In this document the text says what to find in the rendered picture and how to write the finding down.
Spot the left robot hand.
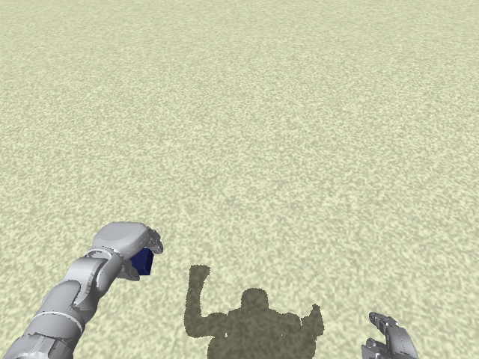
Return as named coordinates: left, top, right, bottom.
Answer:
left=92, top=222, right=163, bottom=281

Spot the small box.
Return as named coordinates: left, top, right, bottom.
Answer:
left=130, top=248, right=154, bottom=275

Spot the right robot hand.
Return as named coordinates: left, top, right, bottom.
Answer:
left=361, top=312, right=418, bottom=359

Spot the left robot arm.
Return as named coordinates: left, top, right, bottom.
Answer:
left=2, top=246, right=122, bottom=359

